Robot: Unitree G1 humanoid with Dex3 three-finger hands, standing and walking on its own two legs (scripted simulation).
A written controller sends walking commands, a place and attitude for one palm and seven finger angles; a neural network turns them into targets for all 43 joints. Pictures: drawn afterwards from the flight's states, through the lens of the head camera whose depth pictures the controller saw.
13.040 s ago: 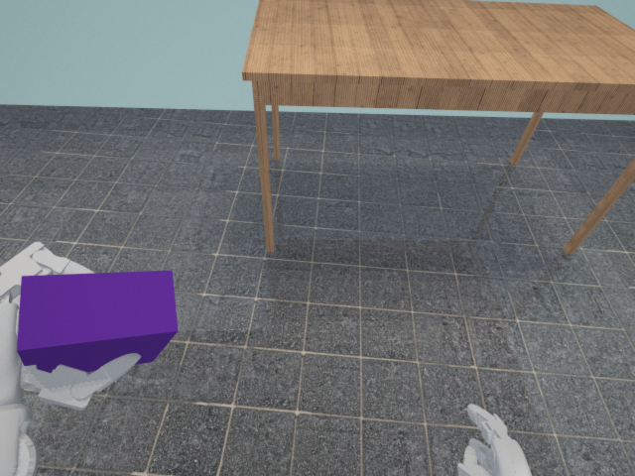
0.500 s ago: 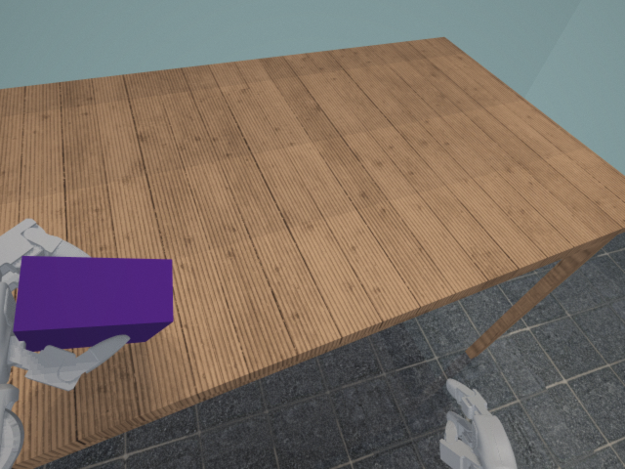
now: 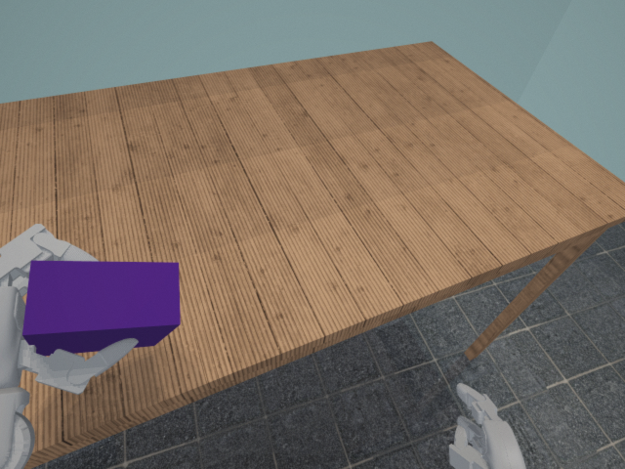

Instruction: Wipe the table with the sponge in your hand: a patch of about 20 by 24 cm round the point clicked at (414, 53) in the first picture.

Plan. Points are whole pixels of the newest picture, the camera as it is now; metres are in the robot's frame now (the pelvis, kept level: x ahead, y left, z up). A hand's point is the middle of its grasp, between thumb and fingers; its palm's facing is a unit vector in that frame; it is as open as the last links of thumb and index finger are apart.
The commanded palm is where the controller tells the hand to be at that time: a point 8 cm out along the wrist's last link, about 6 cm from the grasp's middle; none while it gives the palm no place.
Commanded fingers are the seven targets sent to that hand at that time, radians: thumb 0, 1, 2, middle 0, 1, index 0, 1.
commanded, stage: come to a stop and stand still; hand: left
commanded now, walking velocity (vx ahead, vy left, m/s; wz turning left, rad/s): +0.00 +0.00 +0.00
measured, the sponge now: (124, 310) +0.23 +0.21 +0.13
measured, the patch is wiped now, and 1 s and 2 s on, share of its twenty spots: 0.00 0.00 0.00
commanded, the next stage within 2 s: look again from close up in 0.76 s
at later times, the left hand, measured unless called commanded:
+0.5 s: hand (41, 293) +0.22 +0.27 +0.17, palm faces +0.45 -0.83 -0.32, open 9.9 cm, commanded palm +0.16 +0.29 +0.17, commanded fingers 0.00 0.10 1.30 -1.20 -1.60 -1.20 -1.60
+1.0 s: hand (50, 303) +0.22 +0.26 +0.17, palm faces +0.38 -0.85 -0.36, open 9.9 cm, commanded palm +0.16 +0.30 +0.17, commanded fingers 0.00 0.10 1.30 -1.20 -1.60 -1.20 -1.60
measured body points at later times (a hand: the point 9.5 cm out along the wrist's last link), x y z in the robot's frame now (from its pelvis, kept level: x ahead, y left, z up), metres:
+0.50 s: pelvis +0.00 +0.01 +0.00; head +0.02 +0.04 +0.44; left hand +0.19 +0.32 +0.18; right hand +0.19 -0.21 -0.07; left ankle +0.02 +0.07 -0.74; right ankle +0.02 -0.11 -0.74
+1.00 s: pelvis +0.00 +0.02 +0.00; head +0.02 +0.04 +0.45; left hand +0.19 +0.31 +0.18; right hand +0.18 -0.20 -0.07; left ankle +0.02 +0.07 -0.74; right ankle +0.02 -0.11 -0.74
